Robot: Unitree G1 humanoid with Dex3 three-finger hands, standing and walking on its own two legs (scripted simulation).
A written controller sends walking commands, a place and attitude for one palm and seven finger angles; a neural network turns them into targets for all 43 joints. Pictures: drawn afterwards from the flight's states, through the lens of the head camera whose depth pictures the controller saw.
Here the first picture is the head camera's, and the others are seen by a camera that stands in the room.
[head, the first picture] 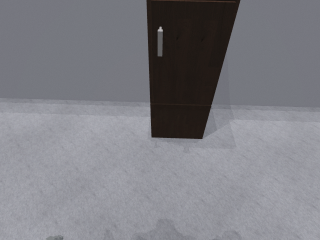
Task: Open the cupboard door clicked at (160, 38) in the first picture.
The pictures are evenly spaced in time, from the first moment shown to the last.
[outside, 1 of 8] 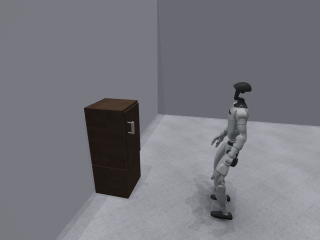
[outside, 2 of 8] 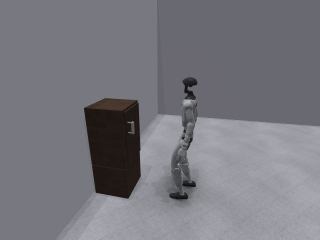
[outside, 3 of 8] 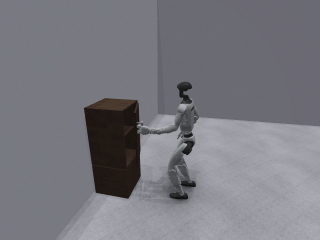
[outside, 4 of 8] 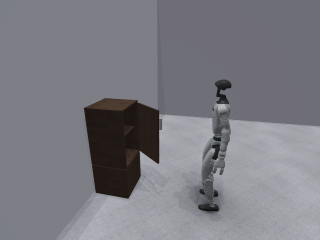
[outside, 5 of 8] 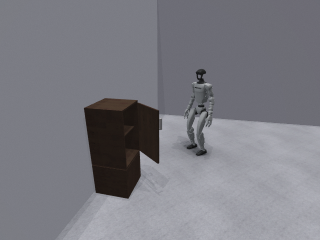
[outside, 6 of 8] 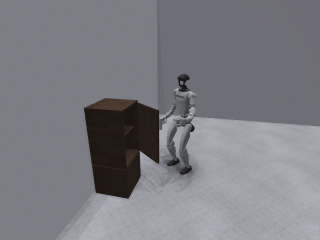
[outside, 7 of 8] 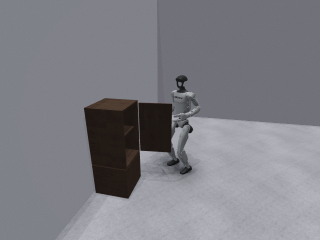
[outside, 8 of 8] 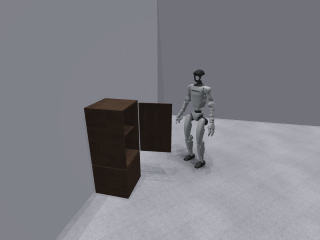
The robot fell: no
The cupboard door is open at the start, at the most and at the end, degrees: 0 97 97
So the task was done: yes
